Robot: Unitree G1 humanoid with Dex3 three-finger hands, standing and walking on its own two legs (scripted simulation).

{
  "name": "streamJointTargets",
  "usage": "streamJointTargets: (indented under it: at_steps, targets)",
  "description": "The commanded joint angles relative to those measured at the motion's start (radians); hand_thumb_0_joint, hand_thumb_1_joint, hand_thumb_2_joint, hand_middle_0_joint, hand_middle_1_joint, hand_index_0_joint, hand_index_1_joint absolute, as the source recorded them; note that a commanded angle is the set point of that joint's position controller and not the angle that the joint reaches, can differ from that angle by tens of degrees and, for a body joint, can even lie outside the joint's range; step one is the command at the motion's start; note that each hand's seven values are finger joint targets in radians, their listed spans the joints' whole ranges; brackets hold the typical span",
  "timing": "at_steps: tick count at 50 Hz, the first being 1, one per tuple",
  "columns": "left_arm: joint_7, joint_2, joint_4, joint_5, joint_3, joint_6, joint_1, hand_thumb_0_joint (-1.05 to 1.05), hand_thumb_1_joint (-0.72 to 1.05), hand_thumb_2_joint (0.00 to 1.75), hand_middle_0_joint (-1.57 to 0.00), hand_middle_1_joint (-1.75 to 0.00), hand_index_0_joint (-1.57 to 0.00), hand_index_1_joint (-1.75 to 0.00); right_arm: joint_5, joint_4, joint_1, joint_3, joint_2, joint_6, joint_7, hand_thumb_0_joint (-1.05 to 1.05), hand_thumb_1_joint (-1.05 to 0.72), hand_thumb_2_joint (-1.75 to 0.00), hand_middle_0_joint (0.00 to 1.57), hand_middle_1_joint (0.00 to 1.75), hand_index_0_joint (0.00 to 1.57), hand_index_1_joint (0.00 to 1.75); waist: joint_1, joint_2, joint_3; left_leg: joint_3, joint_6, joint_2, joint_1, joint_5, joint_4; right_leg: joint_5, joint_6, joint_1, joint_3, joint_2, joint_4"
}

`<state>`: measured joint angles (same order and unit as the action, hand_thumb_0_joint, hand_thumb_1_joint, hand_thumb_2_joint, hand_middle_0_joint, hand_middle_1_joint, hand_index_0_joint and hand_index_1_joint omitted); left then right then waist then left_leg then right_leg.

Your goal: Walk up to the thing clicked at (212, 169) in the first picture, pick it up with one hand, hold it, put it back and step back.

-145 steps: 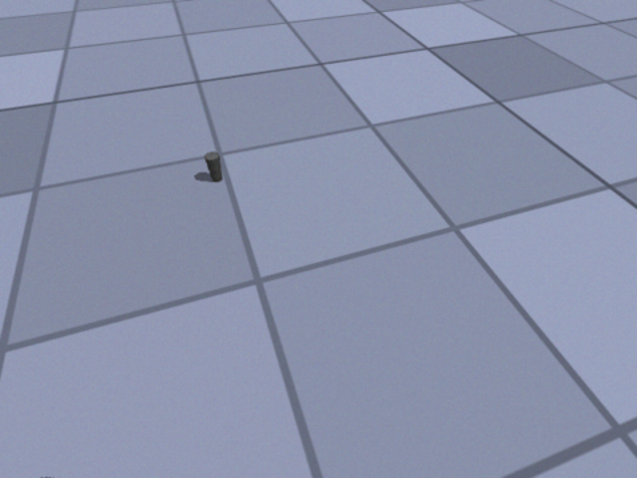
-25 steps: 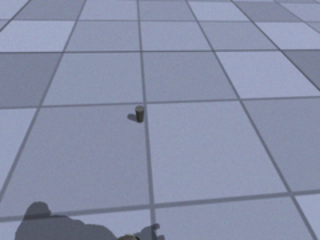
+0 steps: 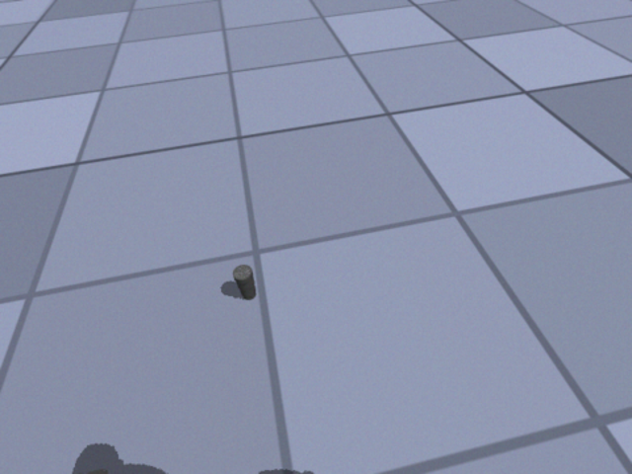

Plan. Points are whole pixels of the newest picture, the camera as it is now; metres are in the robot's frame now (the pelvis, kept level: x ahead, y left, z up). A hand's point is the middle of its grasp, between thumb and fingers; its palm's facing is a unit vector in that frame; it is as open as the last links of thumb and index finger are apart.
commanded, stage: walk up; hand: left
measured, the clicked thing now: (246, 283) +0.90 +0.32 -0.68
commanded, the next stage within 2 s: none
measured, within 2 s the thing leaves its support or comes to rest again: neither
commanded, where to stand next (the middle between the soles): +0.56 +0.03 m, yaw +2 degrees
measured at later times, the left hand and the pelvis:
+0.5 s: hand (130, 443) +0.22 +0.31 -0.15, palm faces -0.03 -0.94 -0.34, open 7.4 cm; pelvis +0.19 +0.03 +0.01, yaw +1 degrees
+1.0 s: hand (176, 323) +0.40 +0.26 -0.10, palm faces +0.00 -0.91 -0.42, open 7.4 cm; pelvis +0.35 -0.02 +0.02, yaw +2 degrees
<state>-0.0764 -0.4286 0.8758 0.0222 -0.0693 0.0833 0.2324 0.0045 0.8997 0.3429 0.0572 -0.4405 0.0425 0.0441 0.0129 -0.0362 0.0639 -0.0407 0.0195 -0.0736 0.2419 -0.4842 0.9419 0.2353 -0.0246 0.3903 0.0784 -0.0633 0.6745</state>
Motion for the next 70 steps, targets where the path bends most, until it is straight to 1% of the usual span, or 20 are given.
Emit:
streamJointTargets:
  at_steps: [1, 4, 14, 17, 18, 19, 20, 25, 30, 37, 38, 40, 41, 46, 53, 57, 58, 60, 65, 70]
  targets:
    - [0.042, -0.288, -0.062, -0.026, -0.075, 0.016, 0.097, 0.00, 0.90, 0.90, -0.20, -0.30, -0.20, -0.30, -0.017, -0.086, -0.027, 0.045, -0.209, 0.043, -0.013, 0.00, -0.90, -0.90, 0.20, 0.30, 0.20, 0.30, -0.062, 0.183, -0.023, 0.096, 0.022, -0.028, 0.425, 0.084, 0.189, 0.146, -0.218, -0.321, -0.438, -0.272, -0.407]
    - [0.041, -0.252, -0.075, -0.024, -0.061, 0.023, 0.081, 0.00, 0.90, 0.90, -0.20, -0.30, -0.20, -0.30, 0.000, -0.052, 0.013, 0.047, -0.193, 0.037, 0.001, 0.00, -0.90, -0.90, 0.20, 0.30, 0.20, 0.30, -0.038, 0.191, -0.028, 0.068, -0.003, -0.030, 0.320, 0.155, 0.067, -0.057, -0.198, -0.227, -0.264, -0.211, -0.403]
    - [0.028, -0.267, -0.110, -0.013, -0.060, 0.018, 0.084, 0.00, 0.90, 0.90, -0.20, -0.30, -0.20, -0.30, 0.014, -0.096, -0.138, 0.055, -0.146, 0.052, 0.027, 0.00, -0.90, -0.90, 0.20, 0.30, 0.20, 0.30, -0.062, 0.140, -0.004, -0.036, -0.010, 0.000, 0.161, 0.303, -0.348, 0.022, -0.179, -0.178, -0.136, -0.197, -0.358]
    - [0.031, -0.227, -0.117, -0.013, -0.037, 0.008, 0.075, 0.00, 0.90, 0.90, -0.20, -0.30, -0.20, -0.30, 0.016, -0.046, 0.019, 0.073, -0.182, 0.065, 0.011, 0.00, -0.90, -0.90, 0.20, 0.30, 0.20, 0.30, 0.038, 0.027, -0.092, -0.064, 0.028, 0.062, -0.163, 0.273, -0.448, -0.185, -0.121, -0.079, -0.040, -0.127, -0.065]
    - [0.035, -0.166, -0.124, -0.020, -0.014, 0.007, 0.113, 0.00, 0.90, 0.90, -0.20, -0.30, -0.20, -0.30, 0.029, -0.027, 0.125, 0.098, -0.256, 0.071, -0.002, 0.00, -0.90, -0.90, 0.20, 0.30, 0.20, 0.30, 0.081, -0.164, -0.166, 0.156, 0.086, -0.072, -0.340, 0.126, -0.516, -0.136, -0.069, 0.070, 0.018, -0.055, 0.230]
    - [0.038, -0.137, -0.128, -0.032, -0.013, 0.001, 0.120, 0.00, 0.90, 0.90, -0.20, -0.30, -0.20, -0.30, 0.029, -0.058, 0.164, 0.119, -0.340, 0.073, -0.013, 0.00, -0.90, -0.90, 0.20, 0.30, 0.20, 0.30, 0.092, -0.264, -0.167, 0.656, 0.194, -0.334, -0.443, -0.009, -0.674, 0.249, -0.019, 0.327, 0.005, 0.110, 0.422]
    - [0.054, -0.240, -0.105, -0.020, -0.032, -0.010, 0.094, 0.00, 0.90, 0.90, -0.20, -0.30, -0.20, -0.30, -0.009, -0.067, 0.129, 0.125, -0.348, 0.067, -0.012, 0.00, -0.90, -0.90, 0.20, 0.30, 0.20, 0.30, 0.089, -0.123, -0.158, 0.679, 0.270, -0.385, -0.361, 0.023, -0.666, 0.306, -0.031, 0.311, -0.129, 0.028, 0.506]
    - [0.034, -0.205, -0.030, -0.025, -0.028, -0.021, 0.167, 0.00, 0.90, 0.90, -0.20, -0.30, -0.20, -0.30, -0.008, -0.105, -0.036, 0.071, -0.236, 0.067, -0.021, 0.00, -0.90, -0.90, 0.20, 0.30, 0.20, 0.30, -0.007, -0.115, -0.027, 0.195, 0.179, -0.204, -0.043, 0.226, -0.681, 0.111, 0.000, 0.147, -0.121, -0.041, 0.349]
    - [0.006, -0.186, -0.054, -0.004, -0.035, -0.027, 0.076, 0.00, 0.90, 0.90, -0.20, -0.30, -0.20, -0.30, 0.001, -0.124, -0.033, 0.079, -0.264, 0.069, -0.012, 0.00, -0.90, -0.90, 0.20, 0.30, 0.20, 0.30, 0.011, -0.126, 0.008, 0.166, 0.221, -0.216, -0.033, 0.066, -0.721, 0.042, 0.025, 0.149, -0.071, -0.064, 0.142]
    - [0.006, -0.194, -0.015, -0.001, -0.058, -0.003, 0.108, 0.00, 0.90, 0.90, -0.20, -0.30, -0.20, -0.30, 0.002, -0.146, -0.092, 0.068, -0.239, 0.048, -0.002, 0.00, -0.90, -0.90, 0.20, 0.30, 0.20, 0.30, -0.051, -0.026, -0.022, 0.062, 0.146, -0.142, 0.151, -0.006, -0.523, -0.031, 0.007, -0.211, 0.023, 0.030, -0.084]
    - [0.016, -0.213, -0.001, 0.000, -0.069, 0.006, 0.164, 0.00, 0.90, 0.90, -0.20, -0.30, -0.20, -0.30, 0.007, -0.142, -0.047, 0.052, -0.197, 0.043, -0.005, 0.00, -0.90, -0.90, 0.20, 0.30, 0.20, 0.30, -0.072, 0.048, -0.057, 0.037, 0.120, -0.110, 0.188, 0.035, -0.383, 0.048, -0.006, -0.325, -0.012, 0.034, -0.120]
    - [0.043, -0.349, -0.024, 0.000, -0.096, 0.030, 0.253, 0.00, 0.90, 0.90, -0.20, -0.30, -0.20, -0.30, 0.002, -0.168, -0.030, 0.011, -0.098, 0.040, -0.007, 0.00, -0.90, -0.90, 0.20, 0.30, 0.20, 0.30, -0.112, 0.359, -0.055, -0.043, 0.021, 0.098, 0.491, -0.035, 0.140, 0.317, -0.162, -0.440, -0.675, -0.334, -0.452]
    - [0.043, -0.364, -0.032, -0.016, -0.090, 0.025, 0.212, 0.00, 0.90, 0.90, -0.20, -0.30, -0.20, -0.30, 0.012, -0.151, -0.073, 0.040, -0.189, 0.029, -0.023, 0.00, -0.90, -0.90, 0.20, 0.30, 0.20, 0.30, -0.108, 0.239, -0.007, 0.072, 0.019, 0.030, 0.486, -0.055, 0.194, 0.326, -0.241, -0.342, -0.735, -0.398, -0.454]
    - [0.053, -0.266, -0.068, -0.022, -0.061, 0.020, 0.099, 0.00, 0.90, 0.90, -0.20, -0.30, -0.20, -0.30, -0.003, -0.069, 0.017, 0.046, -0.190, 0.027, -0.004, 0.00, -0.90, -0.90, 0.20, 0.30, 0.20, 0.30, -0.033, 0.224, -0.028, 0.067, -0.002, -0.021, 0.321, 0.116, 0.029, -0.053, -0.195, -0.232, -0.275, -0.217, -0.371]
    - [0.048, -0.267, -0.101, -0.015, -0.056, 0.021, 0.115, 0.00, 0.90, 0.90, -0.20, -0.30, -0.20, -0.30, 0.013, -0.107, -0.108, 0.054, -0.149, 0.027, 0.022, 0.00, -0.90, -0.90, 0.20, 0.30, 0.20, 0.30, -0.060, 0.186, -0.014, -0.008, -0.014, 0.001, 0.211, 0.239, -0.254, -0.001, -0.193, -0.178, -0.172, -0.200, -0.355]
    - [0.049, -0.248, -0.120, -0.015, -0.035, 0.006, 0.049, 0.00, 0.90, 0.90, -0.20, -0.30, -0.20, -0.30, 0.014, -0.067, -0.010, 0.070, -0.160, 0.039, 0.014, 0.00, -0.90, -0.90, 0.20, 0.30, 0.20, 0.30, 0.028, 0.107, -0.037, -0.059, 0.003, 0.052, -0.087, 0.289, -0.382, 0.058, -0.137, -0.002, -0.099, -0.168, -0.185]
    - [0.050, -0.205, -0.120, -0.013, -0.018, 0.003, 0.076, 0.00, 0.90, 0.90, -0.20, -0.30, -0.20, -0.30, 0.014, -0.043, 0.063, 0.081, -0.195, 0.045, 0.002, 0.00, -0.90, -0.90, 0.20, 0.30, 0.20, 0.30, 0.064, -0.006, -0.091, -0.019, 0.023, 0.054, -0.218, 0.209, -0.439, -0.034, -0.106, 0.042, -0.054, -0.125, 0.004]
    - [0.072, -0.169, -0.103, -0.026, -0.004, -0.015, 0.141, 0.00, 0.90, 0.90, -0.20, -0.30, -0.20, -0.30, 0.005, -0.079, 0.081, 0.105, -0.334, 0.045, -0.020, 0.00, -0.90, -0.90, 0.20, 0.30, 0.20, 0.30, 0.053, -0.230, -0.100, 0.627, 0.219, -0.356, -0.248, 0.186, -0.671, 0.325, -0.013, 0.260, -0.024, 0.064, 0.392]
    - [0.081, -0.193, -0.013, -0.031, -0.009, -0.038, 0.181, 0.00, 0.90, 0.90, -0.20, -0.30, -0.20, -0.30, -0.008, -0.097, -0.068, 0.060, -0.222, 0.041, -0.041, 0.00, -0.90, -0.90, 0.20, 0.30, 0.20, 0.30, -0.035, -0.129, -0.058, 0.198, 0.175, -0.207, -0.049, 0.581, -0.567, 0.178, -0.010, 0.109, -0.122, -0.022, 0.372]
    - [0.081, -0.147, 0.021, -0.026, -0.010, -0.055, 0.127, 0.00, 0.90, 0.90, -0.20, -0.30, -0.20, -0.30, 0.006, -0.103, -0.145, 0.036, -0.200, 0.025, -0.048, 0.00, -0.90, -0.90, 0.20, 0.30, 0.20, 0.30, -0.031, -0.139, -0.060, 0.114, 0.182, -0.193, 0.086, 0.599, -0.512, 0.087, 0.014, -0.054, -0.060, -0.009, 0.144]
